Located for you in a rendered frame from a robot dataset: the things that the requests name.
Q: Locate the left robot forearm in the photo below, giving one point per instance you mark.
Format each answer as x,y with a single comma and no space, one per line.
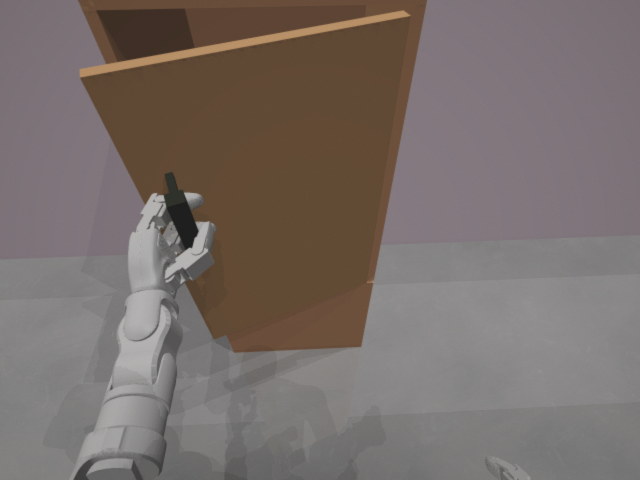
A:
127,442

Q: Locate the handle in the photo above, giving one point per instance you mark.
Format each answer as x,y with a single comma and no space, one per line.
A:
180,212

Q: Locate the left robot hand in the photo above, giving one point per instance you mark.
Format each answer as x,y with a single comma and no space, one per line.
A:
150,253

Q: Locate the cupboard door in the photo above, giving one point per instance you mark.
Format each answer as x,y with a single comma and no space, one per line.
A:
285,136

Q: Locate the right robot hand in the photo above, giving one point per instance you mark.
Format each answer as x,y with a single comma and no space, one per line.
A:
503,470

